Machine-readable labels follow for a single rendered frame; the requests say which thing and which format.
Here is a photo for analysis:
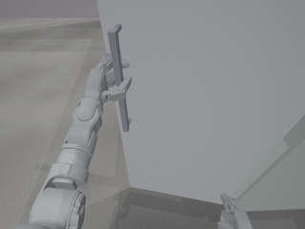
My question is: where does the robot left hand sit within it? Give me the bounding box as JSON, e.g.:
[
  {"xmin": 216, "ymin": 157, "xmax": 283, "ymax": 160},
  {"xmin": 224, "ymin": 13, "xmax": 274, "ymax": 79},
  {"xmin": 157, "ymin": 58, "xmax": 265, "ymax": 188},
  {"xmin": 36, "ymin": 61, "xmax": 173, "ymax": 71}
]
[{"xmin": 84, "ymin": 53, "xmax": 132, "ymax": 106}]

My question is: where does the left robot forearm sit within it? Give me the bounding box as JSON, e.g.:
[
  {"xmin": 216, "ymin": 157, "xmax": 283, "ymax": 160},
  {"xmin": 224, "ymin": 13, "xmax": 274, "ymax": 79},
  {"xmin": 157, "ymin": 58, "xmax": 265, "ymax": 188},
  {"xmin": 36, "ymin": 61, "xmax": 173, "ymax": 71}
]
[{"xmin": 28, "ymin": 97, "xmax": 104, "ymax": 224}]

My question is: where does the robot right hand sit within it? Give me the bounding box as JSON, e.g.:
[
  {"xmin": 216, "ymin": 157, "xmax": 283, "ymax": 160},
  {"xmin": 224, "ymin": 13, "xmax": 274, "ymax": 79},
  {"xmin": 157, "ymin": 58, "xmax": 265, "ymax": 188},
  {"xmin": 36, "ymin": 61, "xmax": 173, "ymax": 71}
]
[{"xmin": 217, "ymin": 194, "xmax": 254, "ymax": 229}]

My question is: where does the left robot upper arm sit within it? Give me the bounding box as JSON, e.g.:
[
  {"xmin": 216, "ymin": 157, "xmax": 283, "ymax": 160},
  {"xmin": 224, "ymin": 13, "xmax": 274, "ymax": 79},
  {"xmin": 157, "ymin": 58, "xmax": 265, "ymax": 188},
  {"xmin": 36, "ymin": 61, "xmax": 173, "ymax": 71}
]
[{"xmin": 11, "ymin": 187, "xmax": 86, "ymax": 229}]

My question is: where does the handle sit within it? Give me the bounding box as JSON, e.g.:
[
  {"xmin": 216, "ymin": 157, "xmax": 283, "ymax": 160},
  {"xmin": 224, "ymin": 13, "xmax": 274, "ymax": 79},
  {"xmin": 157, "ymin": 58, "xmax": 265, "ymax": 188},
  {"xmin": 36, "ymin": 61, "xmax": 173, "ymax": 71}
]
[{"xmin": 108, "ymin": 24, "xmax": 132, "ymax": 133}]

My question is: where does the fridge door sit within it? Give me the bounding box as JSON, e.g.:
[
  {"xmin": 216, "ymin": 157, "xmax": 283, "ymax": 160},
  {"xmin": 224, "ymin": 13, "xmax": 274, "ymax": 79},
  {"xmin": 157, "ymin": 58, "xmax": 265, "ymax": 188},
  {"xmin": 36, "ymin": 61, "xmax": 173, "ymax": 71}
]
[{"xmin": 96, "ymin": 0, "xmax": 305, "ymax": 204}]

